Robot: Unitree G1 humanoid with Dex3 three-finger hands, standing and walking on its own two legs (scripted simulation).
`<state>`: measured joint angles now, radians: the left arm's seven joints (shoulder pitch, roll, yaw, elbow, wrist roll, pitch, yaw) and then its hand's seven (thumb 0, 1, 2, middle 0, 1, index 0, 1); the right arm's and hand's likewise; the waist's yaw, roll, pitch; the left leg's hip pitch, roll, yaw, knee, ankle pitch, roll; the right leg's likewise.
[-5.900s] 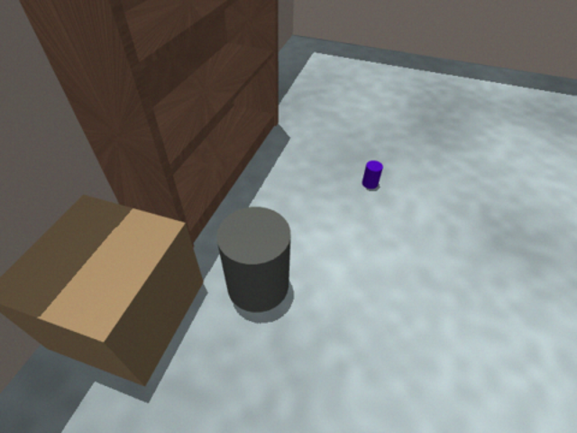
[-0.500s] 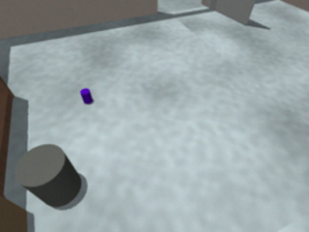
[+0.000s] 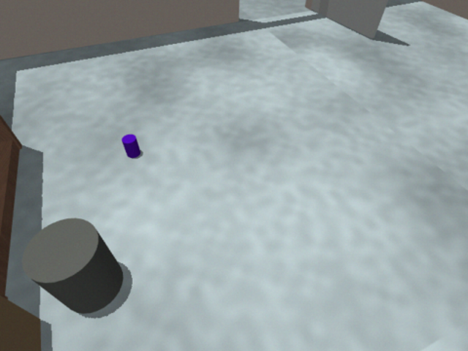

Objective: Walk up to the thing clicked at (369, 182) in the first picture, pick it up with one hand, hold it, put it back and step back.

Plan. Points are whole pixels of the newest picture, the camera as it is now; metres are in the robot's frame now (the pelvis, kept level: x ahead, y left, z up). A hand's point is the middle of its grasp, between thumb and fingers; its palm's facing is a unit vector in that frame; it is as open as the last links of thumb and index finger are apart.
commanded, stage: stand
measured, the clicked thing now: (131, 146) +1.35 +0.61 -0.72
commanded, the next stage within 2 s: walk up in 0.02 s
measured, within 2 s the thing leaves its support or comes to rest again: neither
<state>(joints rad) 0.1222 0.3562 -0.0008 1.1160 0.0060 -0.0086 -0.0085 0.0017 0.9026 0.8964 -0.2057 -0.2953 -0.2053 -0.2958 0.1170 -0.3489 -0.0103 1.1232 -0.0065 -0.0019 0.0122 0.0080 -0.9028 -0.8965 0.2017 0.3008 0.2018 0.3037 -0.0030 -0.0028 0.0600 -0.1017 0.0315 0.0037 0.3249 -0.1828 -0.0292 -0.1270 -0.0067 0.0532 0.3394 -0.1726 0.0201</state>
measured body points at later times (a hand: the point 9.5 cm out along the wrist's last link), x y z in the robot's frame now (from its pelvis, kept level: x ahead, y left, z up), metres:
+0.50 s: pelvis +0.13 -0.02 -0.01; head +0.14 -0.03 +0.44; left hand +0.12 +0.32 -0.12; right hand +0.23 -0.34 -0.13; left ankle +0.26 +0.12 -0.71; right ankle +0.02 -0.13 -0.75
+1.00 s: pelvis +0.40 +0.01 -0.01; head +0.40 +0.01 +0.44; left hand +0.50 +0.33 -0.11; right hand +0.42 -0.32 -0.12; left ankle +0.35 +0.13 -0.75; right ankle +0.56 -0.16 -0.71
